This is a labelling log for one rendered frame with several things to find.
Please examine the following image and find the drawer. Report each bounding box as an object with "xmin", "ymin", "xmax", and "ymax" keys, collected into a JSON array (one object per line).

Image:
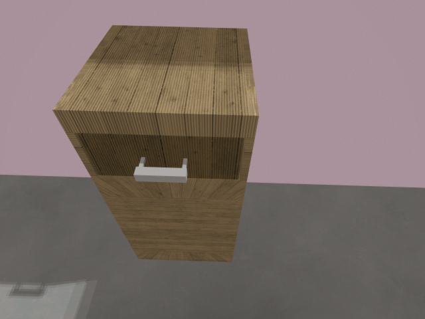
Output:
[{"xmin": 77, "ymin": 133, "xmax": 244, "ymax": 179}]

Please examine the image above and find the handle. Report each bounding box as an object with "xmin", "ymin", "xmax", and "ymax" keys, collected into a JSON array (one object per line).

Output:
[{"xmin": 134, "ymin": 157, "xmax": 187, "ymax": 183}]

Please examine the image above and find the cabinet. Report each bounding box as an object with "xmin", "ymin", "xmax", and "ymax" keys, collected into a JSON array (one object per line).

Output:
[{"xmin": 52, "ymin": 25, "xmax": 259, "ymax": 262}]

